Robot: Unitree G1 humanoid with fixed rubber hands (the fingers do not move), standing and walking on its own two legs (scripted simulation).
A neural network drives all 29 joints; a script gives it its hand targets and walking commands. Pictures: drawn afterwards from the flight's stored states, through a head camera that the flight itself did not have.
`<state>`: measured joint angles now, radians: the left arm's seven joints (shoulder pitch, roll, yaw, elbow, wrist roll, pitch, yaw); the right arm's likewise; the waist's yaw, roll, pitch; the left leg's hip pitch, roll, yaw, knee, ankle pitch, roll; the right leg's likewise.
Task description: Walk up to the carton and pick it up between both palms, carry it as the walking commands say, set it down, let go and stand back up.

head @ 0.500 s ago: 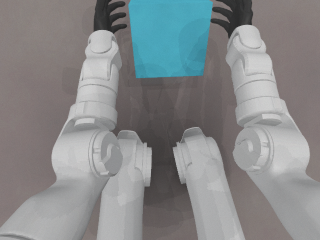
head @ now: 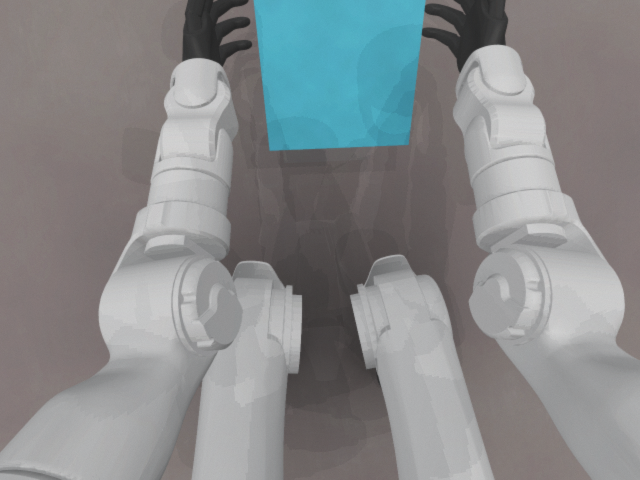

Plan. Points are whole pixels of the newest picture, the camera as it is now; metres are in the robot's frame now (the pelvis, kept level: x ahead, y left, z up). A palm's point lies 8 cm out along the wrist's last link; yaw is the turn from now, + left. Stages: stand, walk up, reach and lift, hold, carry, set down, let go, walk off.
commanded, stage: set down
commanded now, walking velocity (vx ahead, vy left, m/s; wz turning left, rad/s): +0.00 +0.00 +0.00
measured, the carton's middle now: (333, 62) +0.55 -0.02 -0.27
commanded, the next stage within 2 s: none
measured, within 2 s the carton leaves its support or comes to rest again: rests again in 1.34 s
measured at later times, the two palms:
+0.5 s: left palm (207, 67) +0.52 +0.13 -0.17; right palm (476, 40) +0.53 -0.15 -0.15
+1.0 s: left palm (211, 74) +0.52 +0.13 -0.19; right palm (469, 51) +0.53 -0.15 -0.17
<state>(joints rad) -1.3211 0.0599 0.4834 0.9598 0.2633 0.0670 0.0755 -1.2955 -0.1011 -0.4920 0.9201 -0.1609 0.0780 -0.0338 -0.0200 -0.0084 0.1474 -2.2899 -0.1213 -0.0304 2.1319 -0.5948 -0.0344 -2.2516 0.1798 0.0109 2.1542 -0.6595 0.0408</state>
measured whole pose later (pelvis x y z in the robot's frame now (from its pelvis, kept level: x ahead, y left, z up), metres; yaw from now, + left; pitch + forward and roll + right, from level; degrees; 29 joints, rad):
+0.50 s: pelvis +0.00 +0.00 +0.00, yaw +0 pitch +43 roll -1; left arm -1.32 0.09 0.47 1.00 0.25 0.05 0.04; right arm -1.34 -0.12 -0.51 0.97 -0.18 0.06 -0.01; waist -0.02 -0.01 0.17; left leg -2.29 -0.11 -0.02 2.15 -0.61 -0.03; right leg -2.25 0.16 0.01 2.17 -0.67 0.03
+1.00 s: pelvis +0.00 +0.00 -0.01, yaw +0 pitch +42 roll +0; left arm -1.32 0.11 0.44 1.04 0.21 0.04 0.03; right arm -1.33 -0.13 -0.48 1.01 -0.14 0.04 -0.01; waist -0.02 -0.01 0.20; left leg -2.29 -0.10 -0.01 2.18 -0.63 -0.02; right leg -2.26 0.15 0.00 2.20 -0.68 0.02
